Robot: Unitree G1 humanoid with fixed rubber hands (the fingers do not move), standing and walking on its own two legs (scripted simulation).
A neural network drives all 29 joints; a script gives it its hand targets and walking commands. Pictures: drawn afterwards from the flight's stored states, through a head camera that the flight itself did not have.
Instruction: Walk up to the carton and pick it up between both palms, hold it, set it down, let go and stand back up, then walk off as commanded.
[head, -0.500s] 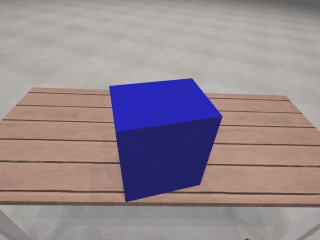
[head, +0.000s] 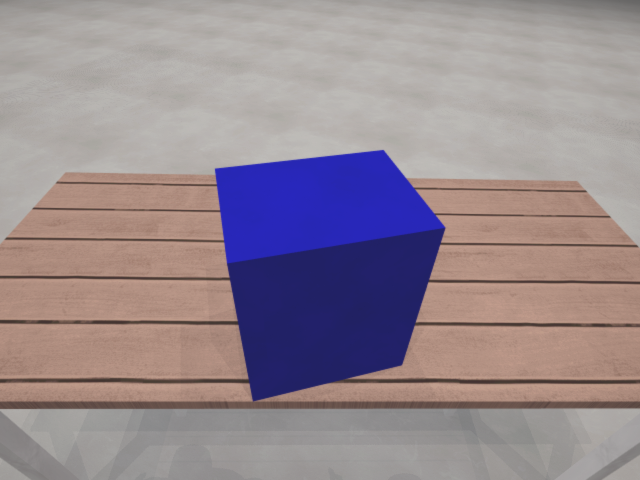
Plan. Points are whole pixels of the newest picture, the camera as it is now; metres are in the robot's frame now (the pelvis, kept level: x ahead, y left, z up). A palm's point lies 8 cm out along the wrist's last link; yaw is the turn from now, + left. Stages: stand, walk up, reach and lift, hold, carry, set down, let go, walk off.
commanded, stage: walk off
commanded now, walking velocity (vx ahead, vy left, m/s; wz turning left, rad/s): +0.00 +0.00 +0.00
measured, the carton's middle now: (317, 276) +0.42 +0.02 +0.05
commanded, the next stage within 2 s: none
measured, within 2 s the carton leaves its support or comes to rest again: neither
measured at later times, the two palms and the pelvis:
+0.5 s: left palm out of the picture +0.02 +0.34 -0.12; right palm out of the picture +0.02 -0.26 -0.12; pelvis -0.06 +0.02 -0.02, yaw +0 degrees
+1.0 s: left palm out of the picture -0.11 +0.30 -0.09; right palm out of the picture -0.10 -0.30 -0.16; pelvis -0.20 -0.03 -0.03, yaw -1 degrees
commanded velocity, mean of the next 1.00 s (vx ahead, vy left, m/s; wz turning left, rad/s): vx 0.00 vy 0.00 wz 0.00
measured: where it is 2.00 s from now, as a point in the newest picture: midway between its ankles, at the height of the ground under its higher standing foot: outside the picture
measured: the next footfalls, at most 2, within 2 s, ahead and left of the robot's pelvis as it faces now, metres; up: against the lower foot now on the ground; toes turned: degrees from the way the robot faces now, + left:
right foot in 0.80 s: -0.09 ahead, -0.12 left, +0.00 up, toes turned +2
left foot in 1.22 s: -0.19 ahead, +0.11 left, +0.00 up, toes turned -3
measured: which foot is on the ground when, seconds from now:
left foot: down 0.00-0.82, up 0.84-1.00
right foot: down 0.00-0.42, up 0.44-0.78, down 0.80-1.00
